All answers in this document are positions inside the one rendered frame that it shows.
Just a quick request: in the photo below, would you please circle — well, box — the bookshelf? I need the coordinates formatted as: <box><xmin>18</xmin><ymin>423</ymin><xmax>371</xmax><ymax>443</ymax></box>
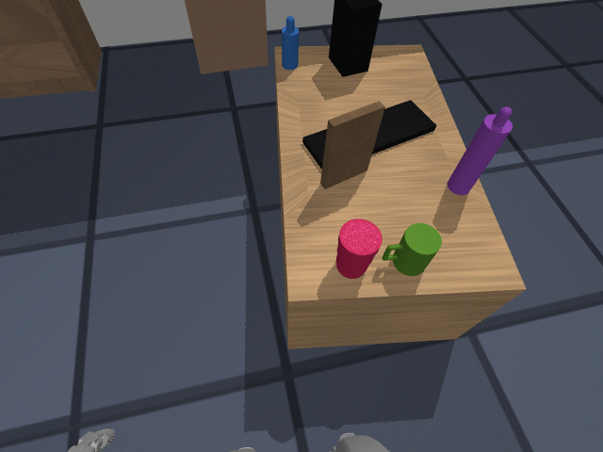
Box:
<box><xmin>0</xmin><ymin>0</ymin><xmax>102</xmax><ymax>99</ymax></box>

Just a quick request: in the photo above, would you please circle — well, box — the left robot hand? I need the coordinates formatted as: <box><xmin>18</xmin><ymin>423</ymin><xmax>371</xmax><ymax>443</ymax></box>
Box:
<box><xmin>67</xmin><ymin>428</ymin><xmax>115</xmax><ymax>452</ymax></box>

